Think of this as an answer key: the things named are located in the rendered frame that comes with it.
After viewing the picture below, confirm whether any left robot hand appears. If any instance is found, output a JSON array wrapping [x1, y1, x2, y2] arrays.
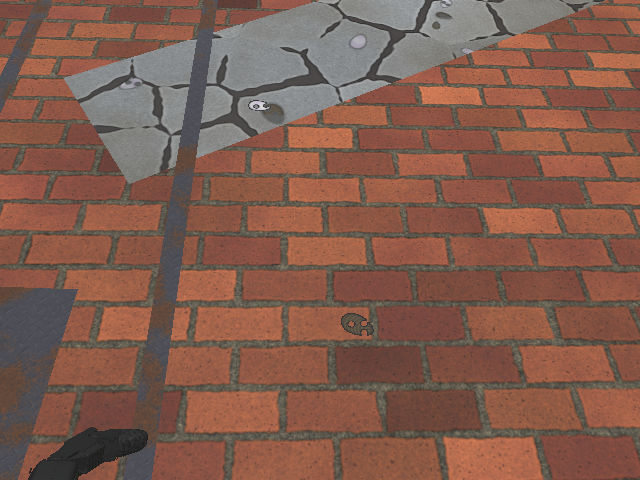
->
[[28, 427, 148, 480]]

